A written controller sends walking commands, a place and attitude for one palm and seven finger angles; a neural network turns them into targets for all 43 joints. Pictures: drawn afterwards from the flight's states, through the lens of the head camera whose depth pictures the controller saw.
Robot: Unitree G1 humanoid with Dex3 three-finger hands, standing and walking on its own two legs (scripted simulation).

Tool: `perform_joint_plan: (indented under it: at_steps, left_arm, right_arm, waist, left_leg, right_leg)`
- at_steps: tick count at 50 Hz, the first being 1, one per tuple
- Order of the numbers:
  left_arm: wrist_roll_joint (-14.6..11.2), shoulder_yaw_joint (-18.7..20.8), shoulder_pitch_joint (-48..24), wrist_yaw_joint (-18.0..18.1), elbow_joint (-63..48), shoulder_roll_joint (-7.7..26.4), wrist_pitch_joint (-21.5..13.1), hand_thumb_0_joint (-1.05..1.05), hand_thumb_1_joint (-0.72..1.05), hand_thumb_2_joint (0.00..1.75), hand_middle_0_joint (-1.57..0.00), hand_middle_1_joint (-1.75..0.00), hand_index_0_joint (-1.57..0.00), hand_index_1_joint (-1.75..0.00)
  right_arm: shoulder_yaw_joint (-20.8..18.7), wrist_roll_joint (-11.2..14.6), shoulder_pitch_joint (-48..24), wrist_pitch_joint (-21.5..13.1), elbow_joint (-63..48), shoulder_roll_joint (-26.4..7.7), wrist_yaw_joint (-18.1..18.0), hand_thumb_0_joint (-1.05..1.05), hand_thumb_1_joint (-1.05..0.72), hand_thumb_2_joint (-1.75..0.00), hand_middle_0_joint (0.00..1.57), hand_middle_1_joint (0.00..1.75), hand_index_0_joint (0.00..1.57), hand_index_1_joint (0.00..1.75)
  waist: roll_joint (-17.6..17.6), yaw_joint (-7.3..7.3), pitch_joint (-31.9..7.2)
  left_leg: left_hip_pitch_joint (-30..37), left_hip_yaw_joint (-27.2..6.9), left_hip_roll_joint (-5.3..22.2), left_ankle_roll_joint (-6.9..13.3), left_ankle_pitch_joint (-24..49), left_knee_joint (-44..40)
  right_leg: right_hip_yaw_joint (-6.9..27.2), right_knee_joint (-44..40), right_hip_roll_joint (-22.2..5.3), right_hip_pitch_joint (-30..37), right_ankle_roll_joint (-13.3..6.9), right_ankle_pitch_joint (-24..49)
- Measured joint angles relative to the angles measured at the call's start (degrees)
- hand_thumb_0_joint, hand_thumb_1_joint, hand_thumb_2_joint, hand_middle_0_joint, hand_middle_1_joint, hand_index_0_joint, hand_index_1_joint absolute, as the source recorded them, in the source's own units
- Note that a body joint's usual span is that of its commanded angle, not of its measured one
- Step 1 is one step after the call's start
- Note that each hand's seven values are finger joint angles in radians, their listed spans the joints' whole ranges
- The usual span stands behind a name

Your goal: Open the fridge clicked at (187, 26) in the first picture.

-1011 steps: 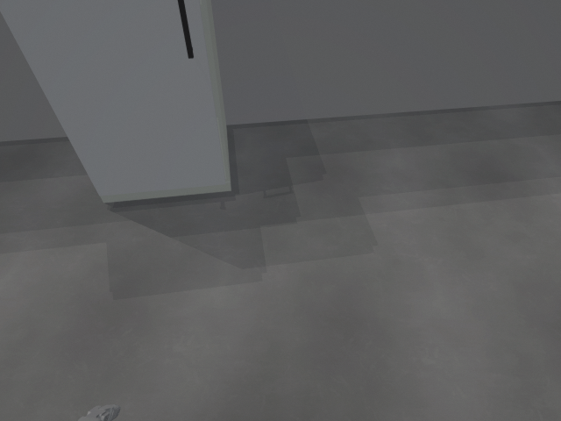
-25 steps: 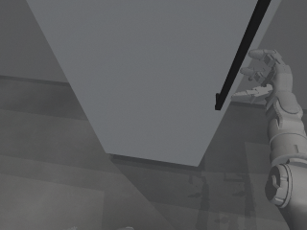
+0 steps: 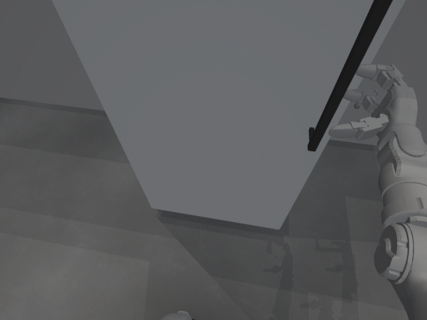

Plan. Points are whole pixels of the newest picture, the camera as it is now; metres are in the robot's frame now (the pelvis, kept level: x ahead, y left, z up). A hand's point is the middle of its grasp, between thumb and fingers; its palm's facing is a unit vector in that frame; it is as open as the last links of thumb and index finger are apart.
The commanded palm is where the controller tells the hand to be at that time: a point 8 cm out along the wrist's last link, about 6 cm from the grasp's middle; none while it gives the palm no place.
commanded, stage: slide the fingers in behind the handle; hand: right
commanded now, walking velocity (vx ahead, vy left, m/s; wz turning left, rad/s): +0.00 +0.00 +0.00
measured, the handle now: (350, 56) +0.53 -0.14 +0.21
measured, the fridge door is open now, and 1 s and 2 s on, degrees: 0 0 0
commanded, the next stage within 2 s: grip the handle and tug to test in 1.56 s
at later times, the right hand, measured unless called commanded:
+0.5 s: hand (347, 109) +0.47 -0.15 +0.15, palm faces +0.01 +1.00 +0.02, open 14.0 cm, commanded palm +0.44 -0.20 +0.15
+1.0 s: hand (331, 108) +0.47 -0.13 +0.15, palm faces +0.00 +1.00 +0.01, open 14.0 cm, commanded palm +0.44 -0.18 +0.15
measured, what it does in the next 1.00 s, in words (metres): stands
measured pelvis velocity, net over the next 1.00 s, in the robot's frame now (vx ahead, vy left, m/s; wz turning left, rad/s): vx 0.00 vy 0.00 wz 0.01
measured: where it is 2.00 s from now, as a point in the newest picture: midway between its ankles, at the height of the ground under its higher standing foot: outside the picture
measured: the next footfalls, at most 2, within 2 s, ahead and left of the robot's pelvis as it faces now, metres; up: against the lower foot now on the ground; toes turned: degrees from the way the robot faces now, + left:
none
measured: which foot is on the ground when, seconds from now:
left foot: down 0.00-1.00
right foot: down 0.00-1.00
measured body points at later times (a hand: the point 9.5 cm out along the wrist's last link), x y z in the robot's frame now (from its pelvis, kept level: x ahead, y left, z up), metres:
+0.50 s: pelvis +0.00 +0.00 +0.00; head +0.04 +0.00 +0.45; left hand +0.07 +0.26 -0.11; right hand +0.46 -0.21 +0.15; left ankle +0.03 +0.12 -0.72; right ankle -0.01 -0.11 -0.72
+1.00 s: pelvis +0.00 +0.00 +0.00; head +0.04 +0.01 +0.45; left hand +0.04 +0.26 -0.12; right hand +0.46 -0.18 +0.15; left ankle +0.03 +0.12 -0.72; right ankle -0.01 -0.11 -0.72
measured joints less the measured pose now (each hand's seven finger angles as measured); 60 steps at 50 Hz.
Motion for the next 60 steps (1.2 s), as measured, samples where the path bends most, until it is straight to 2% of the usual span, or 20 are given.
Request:
perform_joint_plan:
  at_steps: [4,10,23,31,36,40,51,60]
  left_arm:
    - [-0.29,0.16,0.22,-0.07,-0.40,0.04,0.55,0.01,0.90,0.89,-0.20,-0.30,-0.20,-0.30]
    - [-0.59,0.20,-0.75,0.10,-1.05,-0.41,0.51,0.01,0.91,0.89,-0.20,-0.30,-0.20,-0.30]
    - [-0.44,-0.57,-4.38,0.08,-1.16,-1.18,-1.02,0.01,0.90,0.89,-0.20,-0.30,-0.20,-0.30]
    - [-0.33,-0.10,-3.18,-0.47,-1.04,-1.21,-0.72,0.01,0.90,0.89,-0.20,-0.30,-0.20,-0.30]
    - [-0.19,-0.23,-2.87,-0.39,-0.34,-1.36,-0.40,0.01,0.90,0.89,-0.20,-0.30,-0.20,-0.30]
    - [-0.12,-0.06,-2.56,-0.28,-0.21,-1.42,-0.66,0.01,0.90,0.89,-0.20,-0.30,-0.20,-0.30]
    - [-0.15,0.29,-1.91,-0.48,0.50,-1.13,-0.77,0.01,0.90,0.89,-0.20,-0.30,-0.20,-0.30]
    - [0.04,0.22,-2.95,-0.32,0.28,-1.23,-1.18,0.01,0.91,0.89,-0.20,-0.30,-0.20,-0.30]
  right_arm:
    - [-0.51,0.76,2.86,0.44,-2.79,0.98,0.40,-0.01,0.50,-0.30,0.30,1.21,0.31,1.21]
    - [0.74,1.04,6.00,1.92,-6.68,3.04,-0.71,-0.01,0.50,-0.30,0.30,1.21,0.30,1.20]
    - [3.29,0.48,2.39,1.87,-3.94,5.48,-2.95,-0.01,0.50,-0.30,0.30,1.20,0.30,1.20]
    - [4.39,0.41,4.08,1.56,-6.57,7.15,-4.17,-0.01,0.50,-0.30,0.30,1.20,0.30,1.20]
    - [3.70,-0.13,3.85,2.37,-6.08,7.84,-5.43,-0.01,0.50,-0.30,0.30,1.20,0.30,1.20]
    - [3.79,-0.68,3.52,1.81,-5.72,7.49,-6.18,-0.01,0.50,-0.30,0.30,1.20,0.30,1.20]
    - [4.31,-0.07,3.54,1.71,-5.75,8.41,-6.46,-0.01,0.50,-0.30,0.30,1.20,0.30,1.20]
    - [4.58,-1.00,1.68,1.20,-3.74,8.62,-8.05,-0.01,0.50,-0.30,0.30,1.20,0.30,1.20]
  waist:
    - [-0.15,-0.32,-0.29]
    - [-0.38,-1.14,-0.26]
    - [-0.01,-2.01,-0.04]
    - [-0.28,-2.29,-0.29]
    - [-0.10,-1.96,-0.05]
    - [-0.15,-1.61,0.31]
    - [-0.36,-1.65,0.00]
    - [-0.23,-1.20,0.51]
  left_leg:
    - [0.94,-0.51,-0.23,-0.03,0.10,-0.44]
    - [2.64,-0.55,-0.20,-0.08,0.16,-1.04]
    - [2.75,-0.06,0.49,-0.20,0.08,-0.56]
    - [2.85,-0.49,0.48,-0.26,-0.11,-0.38]
    - [3.08,-0.58,0.40,-0.20,-0.05,-0.49]
    - [3.05,-0.64,0.28,-0.12,0.11,-0.60]
    - [3.20,-0.77,0.11,0.03,0.33,-1.01]
    - [2.62,-0.61,0.11,0.19,0.45,-0.76]
  right_leg:
    - [-0.52,-0.60,-0.16,1.25,0.00,-0.02]
    - [-0.55,-1.28,-0.07,2.98,-0.03,0.10]
    - [0.01,-1.25,0.60,2.97,-0.15,0.51]
    - [-0.38,-1.40,0.63,3.39,-0.16,0.35]
    - [-0.46,-1.63,0.57,3.73,-0.13,0.44]
    - [-0.53,-1.73,0.47,3.73,-0.05,0.57]
    - [-0.64,-2.36,0.36,4.05,0.11,0.89]
    - [-0.44,-2.18,0.34,3.44,0.23,1.12]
